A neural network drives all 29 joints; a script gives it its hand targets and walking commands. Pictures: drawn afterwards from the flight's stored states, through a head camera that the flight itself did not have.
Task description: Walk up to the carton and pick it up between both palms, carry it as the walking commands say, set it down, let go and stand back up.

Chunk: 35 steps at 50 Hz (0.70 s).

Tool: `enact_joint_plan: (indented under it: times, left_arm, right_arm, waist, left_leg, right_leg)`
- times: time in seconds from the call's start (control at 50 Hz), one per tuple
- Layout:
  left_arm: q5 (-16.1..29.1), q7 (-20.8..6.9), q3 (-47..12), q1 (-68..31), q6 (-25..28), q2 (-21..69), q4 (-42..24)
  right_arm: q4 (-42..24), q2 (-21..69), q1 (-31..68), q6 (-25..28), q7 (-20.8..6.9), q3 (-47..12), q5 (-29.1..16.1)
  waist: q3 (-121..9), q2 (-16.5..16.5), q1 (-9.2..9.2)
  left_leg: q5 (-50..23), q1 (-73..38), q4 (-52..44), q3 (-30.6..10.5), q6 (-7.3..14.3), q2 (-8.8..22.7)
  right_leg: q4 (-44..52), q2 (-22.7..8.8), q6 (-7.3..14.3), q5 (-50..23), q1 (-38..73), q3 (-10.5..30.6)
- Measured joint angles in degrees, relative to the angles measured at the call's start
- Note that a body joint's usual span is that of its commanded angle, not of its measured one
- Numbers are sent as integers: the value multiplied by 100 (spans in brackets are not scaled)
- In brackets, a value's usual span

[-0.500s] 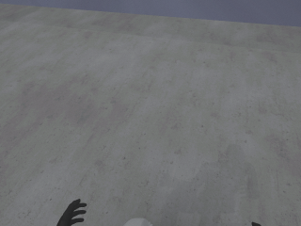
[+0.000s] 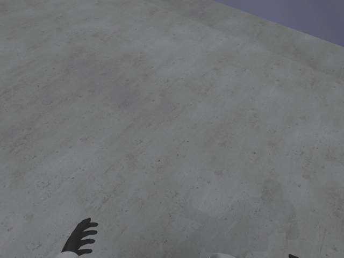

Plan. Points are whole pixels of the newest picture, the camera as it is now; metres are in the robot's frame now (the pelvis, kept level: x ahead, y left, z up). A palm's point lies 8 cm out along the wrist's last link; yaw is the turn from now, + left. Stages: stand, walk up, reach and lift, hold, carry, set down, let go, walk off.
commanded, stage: walk up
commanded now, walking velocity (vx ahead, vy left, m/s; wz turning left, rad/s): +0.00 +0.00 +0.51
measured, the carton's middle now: out of the picture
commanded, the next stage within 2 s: none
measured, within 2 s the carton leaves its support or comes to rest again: neither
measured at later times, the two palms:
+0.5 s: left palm out of the picture +0.05 +0.27 -0.13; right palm out of the picture +0.11 -0.26 -0.11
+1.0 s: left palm out of the picture -0.03 +0.21 -0.11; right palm (292, 252) +0.17 -0.28 -0.13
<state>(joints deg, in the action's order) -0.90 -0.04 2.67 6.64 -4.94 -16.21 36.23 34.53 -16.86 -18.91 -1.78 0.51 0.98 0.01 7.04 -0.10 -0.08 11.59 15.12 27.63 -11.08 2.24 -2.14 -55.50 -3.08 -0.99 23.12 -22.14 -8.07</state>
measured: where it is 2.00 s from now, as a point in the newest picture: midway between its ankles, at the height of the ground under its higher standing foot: outside the picture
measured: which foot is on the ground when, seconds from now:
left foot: down 0.00-0.12, up 0.14-0.42, down 0.44-0.90, up 0.92-1.00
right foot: up 0.00-0.12, down 0.14-0.44, up 0.46-0.90, down 0.92-1.00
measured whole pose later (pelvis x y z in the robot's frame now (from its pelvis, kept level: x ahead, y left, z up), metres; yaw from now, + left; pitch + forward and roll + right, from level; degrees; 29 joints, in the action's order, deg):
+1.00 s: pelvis -0.03 -0.08 -0.02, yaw +25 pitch +0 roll +0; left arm -0.3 0.2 2.4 10.3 -3.5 -15.4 37.5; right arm 34.7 -17.1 -16.4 -2.0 -0.2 2.1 0.0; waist 8.2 2.9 -0.2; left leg 23.8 29.8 58.0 -5.5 -0.9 -3.0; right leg -34.4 -4.5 0.2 17.9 -15.7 -10.7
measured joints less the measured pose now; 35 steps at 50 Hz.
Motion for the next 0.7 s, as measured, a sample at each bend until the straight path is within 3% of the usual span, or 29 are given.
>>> enact_joint_plan:
  times: [0.06,0.12,0.14,0.18,0.24,0.28,0.34,0.42,0.44,0.48,0.52,0.58,0.7]
  left_arm:
    - [56,0,0,-62,28,1,-2]
    - [87,26,1,-24,110,-17,-4]
    - [77,41,11,23,145,-87,2]
    - [56,49,11,80,111,10,74]
    - [54,48,12,280,79,95,74]
    - [54,48,11,292,80,96,71]
    - [13,48,10,267,83,81,69]
    - [-61,28,16,258,75,18,70]
    - [-63,22,21,249,59,-21,74]
    - [-46,19,30,188,-22,-42,76]
    - [-30,2,30,125,-37,-43,71]
    - [-26,-33,29,49,22,-47,68]
    - [-21,-50,20,39,23,-49,70]
  right_arm:
    - [-1,2,7,0,2,0,0]
    - [-1,7,12,0,-3,-1,0]
    - [1,40,36,0,-5,1,0]
    - [9,28,109,-35,-8,64,0]
    - [3,37,165,-66,-82,70,0]
    - [0,21,164,-72,-129,70,0]
    - [-6,13,159,-82,-169,70,0]
    - [-7,15,157,-83,-203,71,0]
    - [-4,5,160,-75,-202,71,0]
    - [14,4,150,-74,-190,72,0]
    - [18,0,85,-74,-159,72,0]
    - [16,-6,76,-64,-110,71,0]
    - [17,-83,76,-10,-67,71,0]
  waist:
    - [1,46,-4]
    - [-19,46,-13]
    - [-34,-78,-9]
    - [114,125,-5]
    - [106,217,-4]
    - [93,222,0]
    - [53,219,6]
    - [14,203,6]
    - [28,175,2]
    - [128,135,4]
    - [128,132,5]
    - [121,104,0]
    - [92,80,-2]
  left_leg:
    - [-64,126,4,-118,-99,-55]
    - [13,416,327,-192,-211,-228]
    - [373,656,766,-62,-220,-345]
    - [999,983,1964,173,-249,-225]
    - [1120,1307,3551,633,-376,-132]
    - [1127,1302,4018,855,-431,-99]
    - [1174,1039,3423,1180,-440,47]
    - [1007,426,1460,1399,-438,236]
    - [788,310,1103,1333,-357,220]
    - [812,355,1278,1213,-31,190]
    - [749,338,1146,1030,104,192]
    - [409,253,670,739,115,189]
    - [-71,230,17,289,32,148]
  right_leg:
    - [681,67,0,5,19,5]
    - [2098,37,1,-250,367,21]
    - [2454,-119,1,-560,451,40]
    - [2217,-126,23,-918,464,-99]
    - [2198,-224,51,-808,560,-149]
    - [2198,-321,51,-791,568,-161]
    - [2199,-427,44,-791,565,-257]
    - [2101,-456,-44,-751,549,-507]
    - [1898,-478,-51,-661,477,-536]
    - [1206,-428,-51,93,325,-477]
    - [538,-318,-52,281,123,-399]
    - [-6,-243,-52,288,-32,-378]
    - [-120,-157,-51,290,-33,-264]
